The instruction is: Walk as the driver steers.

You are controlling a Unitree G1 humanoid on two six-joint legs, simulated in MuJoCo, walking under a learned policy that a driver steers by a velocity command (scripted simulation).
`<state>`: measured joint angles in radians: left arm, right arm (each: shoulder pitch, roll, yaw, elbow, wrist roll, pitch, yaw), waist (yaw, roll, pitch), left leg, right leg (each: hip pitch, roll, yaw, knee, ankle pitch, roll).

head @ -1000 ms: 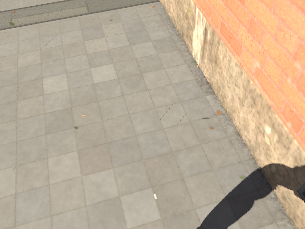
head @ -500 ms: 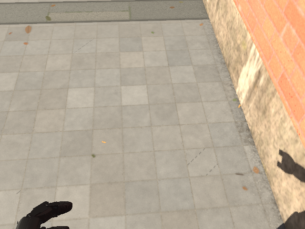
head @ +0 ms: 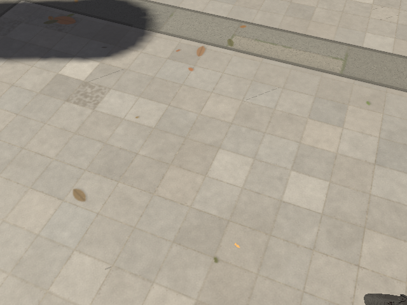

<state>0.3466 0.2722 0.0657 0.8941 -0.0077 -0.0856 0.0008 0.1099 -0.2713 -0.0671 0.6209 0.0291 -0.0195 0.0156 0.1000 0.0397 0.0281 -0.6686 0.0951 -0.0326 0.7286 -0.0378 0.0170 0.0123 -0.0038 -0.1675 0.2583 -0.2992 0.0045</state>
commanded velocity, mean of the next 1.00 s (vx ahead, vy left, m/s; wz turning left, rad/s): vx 0.50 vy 0.00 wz -0.30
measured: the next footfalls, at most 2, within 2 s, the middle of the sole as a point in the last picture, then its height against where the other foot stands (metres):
left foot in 0.10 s outside the picture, level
right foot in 0.66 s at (263, 289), level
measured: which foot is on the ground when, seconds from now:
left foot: up 0.00-0.08, down 0.10-0.68, up 0.70-1.00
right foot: down 0.00-0.10, up 0.12-0.64, down 0.66-1.00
